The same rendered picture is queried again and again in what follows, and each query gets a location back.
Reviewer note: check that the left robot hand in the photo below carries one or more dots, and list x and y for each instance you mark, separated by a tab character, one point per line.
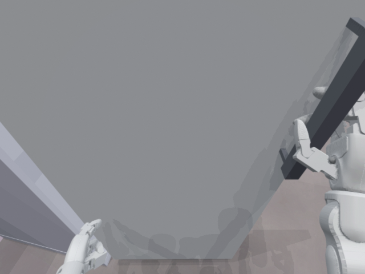
81	247

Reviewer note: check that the fridge door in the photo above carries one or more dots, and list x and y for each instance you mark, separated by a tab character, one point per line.
165	118

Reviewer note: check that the robot right forearm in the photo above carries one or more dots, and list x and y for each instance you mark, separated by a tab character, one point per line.
342	220

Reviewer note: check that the right robot hand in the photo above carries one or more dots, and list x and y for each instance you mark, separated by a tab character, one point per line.
348	149

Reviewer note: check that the handle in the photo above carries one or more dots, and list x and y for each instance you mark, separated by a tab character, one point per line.
343	92

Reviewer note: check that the robot left forearm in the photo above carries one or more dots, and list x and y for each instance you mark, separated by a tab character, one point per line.
72	267

